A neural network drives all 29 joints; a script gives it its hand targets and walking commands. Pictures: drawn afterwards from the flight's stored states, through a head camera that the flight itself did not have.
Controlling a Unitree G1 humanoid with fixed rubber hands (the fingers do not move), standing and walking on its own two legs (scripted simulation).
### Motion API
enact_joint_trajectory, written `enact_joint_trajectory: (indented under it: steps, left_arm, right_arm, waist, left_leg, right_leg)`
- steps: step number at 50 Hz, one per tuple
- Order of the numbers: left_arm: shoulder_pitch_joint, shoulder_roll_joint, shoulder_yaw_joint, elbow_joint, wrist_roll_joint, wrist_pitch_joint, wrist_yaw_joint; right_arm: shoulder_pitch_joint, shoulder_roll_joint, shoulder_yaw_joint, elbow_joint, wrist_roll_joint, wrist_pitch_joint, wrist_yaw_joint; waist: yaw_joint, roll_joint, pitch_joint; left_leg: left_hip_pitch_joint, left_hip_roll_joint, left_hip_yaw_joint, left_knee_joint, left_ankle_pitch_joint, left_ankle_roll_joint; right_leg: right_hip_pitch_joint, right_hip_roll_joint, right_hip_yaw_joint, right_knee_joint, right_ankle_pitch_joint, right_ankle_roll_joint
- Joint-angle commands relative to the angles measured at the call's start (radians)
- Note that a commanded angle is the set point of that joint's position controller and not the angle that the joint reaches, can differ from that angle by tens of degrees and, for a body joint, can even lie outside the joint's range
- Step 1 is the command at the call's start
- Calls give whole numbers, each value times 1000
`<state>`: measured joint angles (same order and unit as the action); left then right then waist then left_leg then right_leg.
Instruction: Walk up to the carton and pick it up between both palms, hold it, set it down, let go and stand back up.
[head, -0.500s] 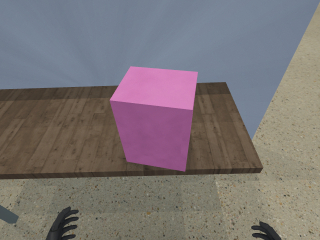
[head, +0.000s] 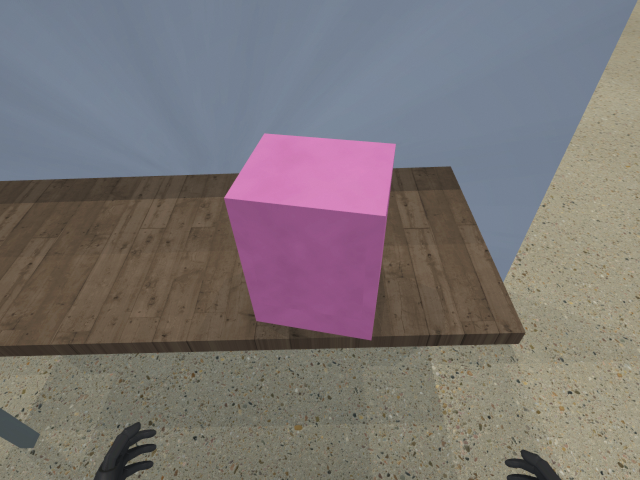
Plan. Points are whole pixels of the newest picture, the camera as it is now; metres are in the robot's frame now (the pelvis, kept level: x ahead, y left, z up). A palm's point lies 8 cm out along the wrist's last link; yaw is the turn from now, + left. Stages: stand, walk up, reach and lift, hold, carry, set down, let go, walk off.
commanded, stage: stand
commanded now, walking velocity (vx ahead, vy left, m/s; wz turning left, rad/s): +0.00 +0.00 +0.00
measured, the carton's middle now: (319, 240) +0.50 +0.00 +0.02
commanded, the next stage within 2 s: none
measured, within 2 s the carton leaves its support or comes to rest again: neither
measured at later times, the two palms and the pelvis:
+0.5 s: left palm out of the picture +0.16 +0.29 -0.07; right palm out of the picture +0.10 -0.27 -0.09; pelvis +0.00 +0.00 +0.00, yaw +0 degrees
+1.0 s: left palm out of the picture +0.15 +0.29 -0.07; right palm out of the picture +0.09 -0.27 -0.09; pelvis -0.01 +0.00 +0.00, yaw +0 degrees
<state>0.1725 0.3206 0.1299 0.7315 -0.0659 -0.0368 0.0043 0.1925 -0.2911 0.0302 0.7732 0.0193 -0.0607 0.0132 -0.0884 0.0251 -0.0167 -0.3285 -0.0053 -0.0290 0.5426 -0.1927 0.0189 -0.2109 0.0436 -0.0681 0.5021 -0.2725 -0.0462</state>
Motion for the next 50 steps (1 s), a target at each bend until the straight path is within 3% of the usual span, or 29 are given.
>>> enact_joint_trajectory:
  steps: [1, 50]
  left_arm:
    - [-41, 201, 5, 1, 96, -32, -11]
    - [-60, 201, 1, 41, 95, -29, -12]
  right_arm:
    - [-56, -238, -83, -1, -71, -13, -22]
    - [-54, -254, -79, 31, -72, -12, -25]
  waist:
    - [96, 48, -96]
    - [93, 61, -79]
  left_leg:
    - [107, 132, -140, -149, -2, 29]
    - [96, 137, -147, -175, -22, 28]
  right_leg:
    - [47, -134, 188, -91, 63, -22]
    - [41, -141, 196, -104, 47, -24]
